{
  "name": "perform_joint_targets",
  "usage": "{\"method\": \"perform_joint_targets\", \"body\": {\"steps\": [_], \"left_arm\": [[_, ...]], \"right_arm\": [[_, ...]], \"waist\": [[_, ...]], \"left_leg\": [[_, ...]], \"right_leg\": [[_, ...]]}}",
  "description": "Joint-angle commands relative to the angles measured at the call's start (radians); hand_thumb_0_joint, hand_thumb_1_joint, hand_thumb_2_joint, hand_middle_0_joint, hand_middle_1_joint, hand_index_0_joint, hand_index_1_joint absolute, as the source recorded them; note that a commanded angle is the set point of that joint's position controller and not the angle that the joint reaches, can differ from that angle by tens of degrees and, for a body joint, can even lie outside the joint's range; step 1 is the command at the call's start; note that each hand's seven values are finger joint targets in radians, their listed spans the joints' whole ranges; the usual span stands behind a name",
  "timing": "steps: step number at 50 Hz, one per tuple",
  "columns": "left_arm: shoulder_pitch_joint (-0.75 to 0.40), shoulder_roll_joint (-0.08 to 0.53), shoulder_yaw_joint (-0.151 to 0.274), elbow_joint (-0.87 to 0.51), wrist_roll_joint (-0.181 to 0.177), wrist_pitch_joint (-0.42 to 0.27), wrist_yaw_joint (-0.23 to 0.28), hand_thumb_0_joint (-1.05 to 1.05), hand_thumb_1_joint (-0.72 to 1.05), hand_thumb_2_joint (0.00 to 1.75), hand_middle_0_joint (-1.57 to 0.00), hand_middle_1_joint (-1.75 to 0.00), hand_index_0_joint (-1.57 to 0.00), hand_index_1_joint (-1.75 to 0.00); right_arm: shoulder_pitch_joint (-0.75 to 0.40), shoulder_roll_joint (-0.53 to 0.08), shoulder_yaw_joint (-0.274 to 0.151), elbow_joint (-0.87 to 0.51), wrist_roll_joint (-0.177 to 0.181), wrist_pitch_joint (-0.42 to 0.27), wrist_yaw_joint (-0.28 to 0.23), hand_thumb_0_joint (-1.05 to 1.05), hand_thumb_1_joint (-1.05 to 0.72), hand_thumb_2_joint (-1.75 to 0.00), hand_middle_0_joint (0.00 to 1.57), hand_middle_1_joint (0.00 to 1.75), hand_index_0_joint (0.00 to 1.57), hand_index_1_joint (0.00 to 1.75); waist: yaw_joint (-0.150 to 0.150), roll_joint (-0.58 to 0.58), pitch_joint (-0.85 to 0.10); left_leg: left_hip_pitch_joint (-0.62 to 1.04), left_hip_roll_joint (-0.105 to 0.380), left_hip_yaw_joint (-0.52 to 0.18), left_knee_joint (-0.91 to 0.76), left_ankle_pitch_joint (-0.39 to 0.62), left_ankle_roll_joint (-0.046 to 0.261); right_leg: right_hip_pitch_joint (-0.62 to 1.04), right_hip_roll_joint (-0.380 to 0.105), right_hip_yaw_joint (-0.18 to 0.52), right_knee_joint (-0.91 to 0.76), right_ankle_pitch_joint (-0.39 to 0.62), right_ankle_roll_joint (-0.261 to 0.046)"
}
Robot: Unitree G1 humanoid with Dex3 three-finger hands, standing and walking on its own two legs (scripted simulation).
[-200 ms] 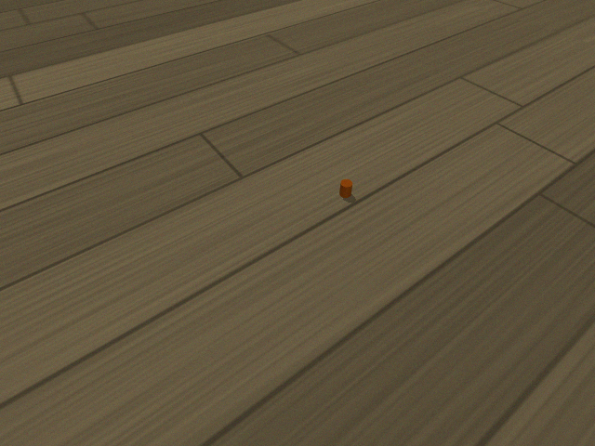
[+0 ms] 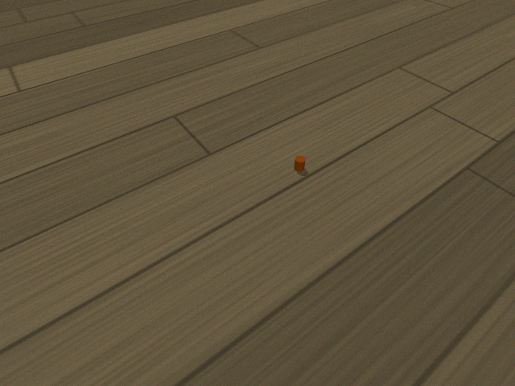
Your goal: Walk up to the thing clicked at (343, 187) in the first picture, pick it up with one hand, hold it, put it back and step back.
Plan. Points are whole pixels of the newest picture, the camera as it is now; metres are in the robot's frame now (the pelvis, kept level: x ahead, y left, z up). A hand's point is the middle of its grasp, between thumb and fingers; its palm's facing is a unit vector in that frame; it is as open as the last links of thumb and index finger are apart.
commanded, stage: stand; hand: left
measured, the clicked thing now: (299, 163) +1.36 -0.20 -0.75
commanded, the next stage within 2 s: walk up in 0.92 s
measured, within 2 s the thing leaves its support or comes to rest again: neither
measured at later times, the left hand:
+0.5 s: hand out of the picture +0.08 +0.25 -0.16, palm faces -0.02 -0.94 -0.34, open 7.4 cm
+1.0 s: hand out of the picture +0.08 +0.26 -0.16, palm faces -0.05 -0.94 -0.33, open 7.4 cm
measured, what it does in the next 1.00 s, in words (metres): stands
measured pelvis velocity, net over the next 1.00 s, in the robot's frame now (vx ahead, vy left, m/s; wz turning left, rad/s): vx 0.01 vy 0.00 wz -0.04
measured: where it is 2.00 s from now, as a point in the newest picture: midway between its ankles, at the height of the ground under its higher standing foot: (307, 347)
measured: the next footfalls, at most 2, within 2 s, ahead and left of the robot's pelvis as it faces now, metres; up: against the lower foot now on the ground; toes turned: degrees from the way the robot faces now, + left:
right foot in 1.22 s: +0.15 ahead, -0.22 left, +0.00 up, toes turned -13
left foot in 1.60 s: +0.39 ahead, -0.01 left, +0.00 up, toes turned -9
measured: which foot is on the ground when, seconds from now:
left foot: down 0.00-1.00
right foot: down 0.00-0.96, up 0.98-1.00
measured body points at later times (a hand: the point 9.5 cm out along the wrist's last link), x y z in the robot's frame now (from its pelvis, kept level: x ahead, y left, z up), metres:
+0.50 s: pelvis +0.00 +0.00 +0.00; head +0.02 +0.00 +0.45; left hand +0.08 +0.30 -0.13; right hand +0.08 -0.30 -0.13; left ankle +0.00 +0.12 -0.75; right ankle +0.00 -0.12 -0.75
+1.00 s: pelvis +0.01 +0.00 +0.00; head +0.02 +0.00 +0.45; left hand +0.08 +0.31 -0.13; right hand +0.08 -0.31 -0.13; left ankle +0.00 +0.12 -0.75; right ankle -0.01 -0.12 -0.74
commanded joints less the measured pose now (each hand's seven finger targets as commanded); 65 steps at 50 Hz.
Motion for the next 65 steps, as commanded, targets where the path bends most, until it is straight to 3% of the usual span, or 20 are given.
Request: {"method": "perform_joint_targets", "body": {"steps": [1,27,36,45,46,47,48,49,50,52,53,55,57,59,60,61,62,63,64,65], "left_arm": [[-0.039,0.212,0.039,-0.054,0.002,-0.023,0.013,0.00,0.90,0.90,-0.20,-0.30,-0.20,-0.30],[-0.033,0.215,0.038,-0.054,0.000,-0.023,0.012,0.00,0.90,0.90,-0.20,-0.30,-0.20,-0.30],[-0.032,0.214,0.040,-0.055,0.001,-0.018,0.011,0.00,0.90,0.90,-0.20,-0.30,-0.20,-0.30],[-0.033,0.217,0.040,-0.055,-0.001,-0.022,0.012,0.00,0.90,0.90,-0.20,-0.30,-0.20,-0.30],[0.031,0.303,0.108,-0.142,0.028,-0.019,-0.026,0.00,0.90,0.90,-0.20,-0.30,-0.20,-0.30],[-0.038,0.281,0.104,-0.152,0.033,-0.011,-0.040,0.00,0.90,0.90,-0.20,-0.30,-0.20,-0.30],[-0.135,0.254,0.107,-0.195,0.036,-0.005,-0.055,0.00,0.90,0.90,-0.20,-0.30,-0.20,-0.30],[-0.153,0.251,0.109,-0.231,0.044,-0.005,-0.059,0.00,0.90,0.90,-0.20,-0.30,-0.20,-0.30],[-0.125,0.262,0.112,-0.235,0.037,-0.010,-0.065,0.00,0.90,0.90,-0.20,-0.30,-0.20,-0.30],[0.003,0.270,0.119,-0.221,0.023,-0.009,-0.088,0.00,0.90,0.90,-0.20,-0.30,-0.20,-0.30],[0.038,0.272,0.122,-0.216,0.021,-0.010,-0.099,0.00,0.90,0.90,-0.20,-0.30,-0.20,-0.30],[0.046,0.256,0.126,-0.224,0.021,-0.009,-0.117,0.00,0.90,0.90,-0.20,-0.30,-0.20,-0.30],[0.045,0.256,0.131,-0.229,0.025,-0.013,-0.120,0.00,0.90,0.90,-0.20,-0.30,-0.20,-0.30],[0.129,0.252,0.135,-0.208,0.028,-0.016,-0.112,0.00,0.90,0.90,-0.20,-0.30,-0.20,-0.30],[0.213,0.265,0.146,-0.187,0.031,-0.022,-0.101,0.00,0.90,0.90,-0.20,-0.30,-0.20,-0.30],[0.351,0.318,0.172,-0.153,0.034,-0.034,-0.081,0.00,0.90,0.90,-0.20,-0.30,-0.20,-0.30],[0.449,0.433,0.201,-0.166,0.036,-0.045,-0.059,0.00,0.90,0.90,-0.20,-0.30,-0.20,-0.30],[0.370,0.477,0.190,-0.209,0.020,-0.051,-0.062,0.00,0.90,0.90,-0.20,-0.30,-0.20,-0.30],[0.272,0.457,0.184,-0.243,0.000,-0.049,-0.058,0.00,0.90,0.90,-0.20,-0.30,-0.20,-0.30],[0.214,0.421,0.172,-0.257,-0.009,-0.050,-0.053,0.00,0.90,0.90,-0.20,-0.30,-0.20,-0.30]], "right_arm": [[-0.041,-0.203,-0.041,-0.057,0.002,-0.025,-0.013,0.00,-0.90,-0.90,0.20,0.30,0.20,0.30],[-0.036,-0.212,-0.037,-0.056,0.005,-0.027,-0.017,0.00,-0.90,-0.90,0.20,0.30,0.20,0.30],[-0.030,-0.212,-0.037,-0.056,0.002,-0.025,-0.018,0.00,-0.90,-0.90,0.20,0.30,0.20,0.30],[-0.031,-0.215,-0.037,-0.056,0.003,-0.025,-0.016,0.00,-0.90,-0.90,0.20,0.30,0.20,0.30],[0.047,-0.331,-0.110,-0.131,-0.025,-0.054,-0.003,0.00,-0.90,-0.90,0.20,0.30,0.20,0.30],[0.112,-0.346,-0.128,-0.102,-0.030,-0.063,0.000,0.00,-0.90,-0.90,0.20,0.30,0.20,0.30],[0.176,-0.379,-0.152,-0.102,-0.027,-0.067,-0.004,0.00,-0.90,-0.90,0.20,0.30,0.20,0.30],[0.181,-0.400,-0.160,-0.130,-0.029,-0.076,-0.002,0.00,-0.90,-0.90,0.20,0.30,0.20,0.30],[0.138,-0.387,-0.158,-0.156,-0.025,-0.084,-0.003,0.00,-0.90,-0.90,0.20,0.30,0.20,0.30],[0.053,-0.368,-0.152,-0.205,-0.030,-0.092,-0.002,0.00,-0.90,-0.90,0.20,0.30,0.20,0.30],[0.014,-0.359,-0.151,-0.228,-0.037,-0.092,0.003,0.00,-0.90,-0.90,0.20,0.30,0.20,0.30],[0.002,-0.349,-0.153,-0.251,-0.044,-0.093,0.014,0.00,-0.90,-0.90,0.20,0.30,0.20,0.30],[0.014,-0.346,-0.151,-0.256,-0.046,-0.089,0.022,0.00,-0.90,-0.90,0.20,0.30,0.20,0.30],[-0.006,-0.345,-0.149,-0.266,-0.039,-0.078,0.025,0.00,-0.90,-0.90,0.20,0.30,0.20,0.30],[-0.008,-0.331,-0.143,-0.273,-0.038,-0.069,0.025,0.00,-0.90,-0.90,0.20,0.30,0.20,0.30],[0.028,-0.280,-0.123,-0.273,-0.038,-0.060,0.026,0.00,-0.90,-0.90,0.20,0.30,0.20,0.30],[0.020,-0.188,-0.089,-0.319,-0.019,-0.063,0.031,0.00,-0.90,-0.90,0.20,0.30,0.20,0.30],[0.007,-0.261,-0.102,-0.337,-0.014,-0.061,0.028,0.00,-0.90,-0.90,0.20,0.30,0.20,0.30],[-0.002,-0.320,-0.114,-0.311,-0.009,-0.059,0.025,0.00,-0.90,-0.90,0.20,0.30,0.20,0.30],[0.043,-0.326,-0.119,-0.285,0.000,-0.058,0.031,0.00,-0.90,-0.90,0.20,0.30,0.20,0.30]], "waist": [[-0.004,-0.023,-0.075],[-0.001,-0.005,-0.082],[-0.004,0.003,-0.072],[-0.004,-0.004,-0.082],[-0.033,-0.022,-0.173],[-0.081,0.034,-0.091],[-0.134,0.141,-0.007],[-0.132,0.129,0.052],[-0.092,0.066,0.069],[-0.012,0.092,0.024],[0.007,0.122,0.021],[0.005,0.159,0.019],[-0.002,0.152,0.034],[0.039,0.108,0.023],[0.081,0.031,-0.010],[0.144,-0.152,-0.078],[0.193,-0.458,-0.072],[0.135,-0.341,-0.044],[0.094,-0.151,0.029],[0.055,-0.102,0.045]], "left_leg": [[0.005,0.120,-0.088,-0.058,0.105,0.028],[0.023,0.127,-0.090,-0.050,0.198,0.027],[0.012,0.124,-0.085,-0.067,0.144,0.025],[0.014,0.125,-0.089,-0.062,0.161,0.028],[0.153,0.112,-0.079,0.032,-0.323,0.094],[0.244,0.172,-0.155,-0.025,-0.494,0.134],[0.241,0.316,-0.315,-0.146,-0.560,0.197],[0.186,0.441,-0.411,-0.196,-0.547,0.262],[0.100,0.456,-0.421,-0.211,-0.517,0.265],[0.071,0.413,-0.314,-0.209,-0.491,0.244],[0.039,0.373,-0.225,-0.200,-0.443,0.227],[-0.035,0.296,-0.072,-0.158,-0.353,0.186],[-0.118,0.250,0.009,-0.109,-0.339,0.162],[-0.188,0.222,0.067,0.008,-0.371,0.146],[-0.234,0.199,0.102,0.158,-0.350,0.133],[-0.340,0.147,0.141,0.448,-0.293,0.106],[-0.586,-0.016,0.171,0.793,-0.415,0.048],[-0.595,0.006,0.021,0.860,-0.398,0.024],[-0.581,0.077,-0.041,0.890,-0.313,0.026],[-0.564,0.108,-0.040,0.879,-0.228,0.032]], "right_leg": [[-0.004,-0.117,0.082,-0.060,0.086,-0.034],[0.024,-0.123,0.078,-0.047,0.175,-0.033],[0.010,-0.121,0.081,-0.056,0.119,-0.033],[0.030,-0.126,0.082,-0.058,0.144,-0.032],[-0.118,-0.050,0.102,0.049,-0.292,-0.064],[-0.376,-0.032,0.062,0.158,-0.382,-0.058],[-0.541,-0.004,0.007,0.393,-0.292,-0.039],[-0.643,-0.060,0.080,0.516,-0.293,-0.036],[-0.619,-0.099,0.140,0.587,-0.260,-0.037],[-0.535,-0.138,0.142,0.588,-0.220,-0.031],[-0.482,-0.135,0.102,0.540,-0.214,-0.022],[-0.343,-0.112,0.036,0.412,-0.189,-0.016],[-0.228,-0.081,-0.029,0.338,-0.140,-0.012],[-0.100,-0.041,-0.108,0.288,-0.043,-0.016],[0.008,-0.009,-0.130,0.249,-0.047,-0.020],[0.194,0.009,-0.064,0.220,-0.148,-0.036],[0.247,-0.213,0.407,-0.051,-0.496,-0.127],[0.118,-0.378,0.774,-0.205,-0.598,-0.253],[0.030,-0.383,0.736,-0.204,-0.652,-0.271],[0.006,-0.328,0.608,-0.178,-0.599,-0.238]]}}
